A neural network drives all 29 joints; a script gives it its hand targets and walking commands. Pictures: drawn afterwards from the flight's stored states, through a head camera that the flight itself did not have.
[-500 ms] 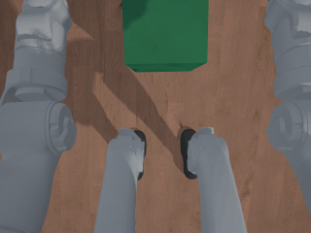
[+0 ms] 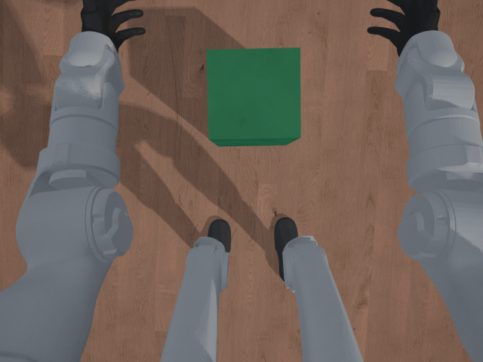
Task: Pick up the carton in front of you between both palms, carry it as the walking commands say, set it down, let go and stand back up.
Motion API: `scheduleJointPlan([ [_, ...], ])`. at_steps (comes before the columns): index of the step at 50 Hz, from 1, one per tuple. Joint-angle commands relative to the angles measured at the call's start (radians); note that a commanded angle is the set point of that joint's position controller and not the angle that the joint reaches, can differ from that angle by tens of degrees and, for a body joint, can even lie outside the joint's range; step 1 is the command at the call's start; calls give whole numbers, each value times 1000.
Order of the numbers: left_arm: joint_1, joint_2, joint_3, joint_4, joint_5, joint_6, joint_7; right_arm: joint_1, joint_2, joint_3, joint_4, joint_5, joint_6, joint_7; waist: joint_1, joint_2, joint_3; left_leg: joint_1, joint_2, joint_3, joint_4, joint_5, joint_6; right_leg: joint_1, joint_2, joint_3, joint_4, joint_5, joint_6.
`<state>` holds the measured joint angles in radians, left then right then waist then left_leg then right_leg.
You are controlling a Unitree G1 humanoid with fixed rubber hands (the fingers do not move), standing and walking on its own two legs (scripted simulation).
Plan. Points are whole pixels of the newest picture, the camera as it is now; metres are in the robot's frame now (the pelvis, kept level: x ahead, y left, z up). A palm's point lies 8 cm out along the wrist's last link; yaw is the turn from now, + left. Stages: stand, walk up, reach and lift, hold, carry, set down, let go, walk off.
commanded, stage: let go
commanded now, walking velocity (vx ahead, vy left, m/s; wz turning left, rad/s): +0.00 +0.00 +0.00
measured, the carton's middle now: (252, 105) +0.54 +0.00 -0.51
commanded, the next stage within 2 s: stand in 1.30 s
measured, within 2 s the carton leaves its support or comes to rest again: neither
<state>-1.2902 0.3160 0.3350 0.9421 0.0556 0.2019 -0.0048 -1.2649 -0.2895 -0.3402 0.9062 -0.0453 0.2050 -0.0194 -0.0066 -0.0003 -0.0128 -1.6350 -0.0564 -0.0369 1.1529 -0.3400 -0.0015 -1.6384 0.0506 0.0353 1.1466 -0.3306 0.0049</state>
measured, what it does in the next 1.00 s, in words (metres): rises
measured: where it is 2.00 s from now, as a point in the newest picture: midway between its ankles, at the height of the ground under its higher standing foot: (252, 261)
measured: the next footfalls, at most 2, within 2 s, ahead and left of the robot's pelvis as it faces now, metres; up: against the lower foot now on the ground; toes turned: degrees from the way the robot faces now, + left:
none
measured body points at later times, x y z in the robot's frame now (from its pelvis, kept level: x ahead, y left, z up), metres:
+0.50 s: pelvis +0.06 +0.00 +0.10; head +0.26 +0.00 +0.50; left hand +0.40 +0.22 -0.01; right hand +0.39 -0.23 -0.01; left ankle +0.07 +0.11 -0.60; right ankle +0.07 -0.11 -0.60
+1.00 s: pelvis +0.09 +0.00 +0.14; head +0.11 +0.00 +0.59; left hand +0.26 +0.23 +0.06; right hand +0.26 -0.24 +0.06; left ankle +0.07 +0.11 -0.60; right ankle +0.07 -0.11 -0.60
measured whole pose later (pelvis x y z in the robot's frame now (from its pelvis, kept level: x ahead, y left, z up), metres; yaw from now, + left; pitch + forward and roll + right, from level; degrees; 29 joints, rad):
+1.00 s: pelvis +0.09 +0.00 +0.14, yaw +0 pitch -2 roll +0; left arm 0.23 0.21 0.04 0.44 0.00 0.08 -0.07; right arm 0.23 -0.22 -0.04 0.44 0.00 0.08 0.07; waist 0.00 0.00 0.07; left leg -0.14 -0.03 -0.05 0.44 -0.27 0.01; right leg -0.14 0.04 0.05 0.43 -0.26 -0.01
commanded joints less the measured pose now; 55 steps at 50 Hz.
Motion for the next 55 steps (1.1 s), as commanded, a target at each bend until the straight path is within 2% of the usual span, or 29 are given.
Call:
scheduleJointPlan([
  [1,-113,99,18,-133,51,-16,-3,-107,-101,-10,-127,-44,-20,10,4,11,-1094,688,-14,45,-117,414,-29,649,17,-49,-120,382,30],
  [5,86,70,-5,-243,74,-21,-6,79,-84,20,-227,-74,-25,22,3,6,-1123,809,-13,44,-190,495,-27,783,17,-43,-189,459,23],
  [10,294,35,-53,-368,35,-66,-15,281,-52,66,-332,-51,-69,38,2,1,-1040,896,-2,27,-273,557,-22,879,5,-23,-268,527,14],
  [18,660,-16,-98,-366,6,-140,-33,647,-4,109,-333,-16,-143,58,2,11,-840,1005,17,-4,-384,559,-19,961,-9,0,-384,523,13],
  [24,896,-28,-135,-386,-15,-190,-38,885,9,149,-361,4,-190,63,1,7,-703,1086,25,-12,-469,498,-14,1079,-19,14,-469,481,11],
  [33,1214,-36,-205,-488,-48,-224,-43,1200,10,217,-469,36,-225,69,3,-3,-399,1278,30,2,-630,322,-11,1299,-28,0,-620,316,11],
  [38,1375,-31,-236,-539,-53,-219,-47,1358,6,243,-513,43,-222,75,3,1,-237,1405,28,7,-713,305,-13,1418,-23,-13,-703,294,11],
  [50,1462,-14,-269,-609,-53,-110,-67,1435,-19,273,-568,41,-113,94,8,3,74,1490,30,16,-790,176,-10,1529,-22,-18,-782,175,5],
  [55,1462,-14,-267,-614,-46,-75,-70,1442,-18,270,-570,35,-76,93,6,-1,95,1520,28,19,-778,203,-11,1543,-22,-18,-772,202,3],
])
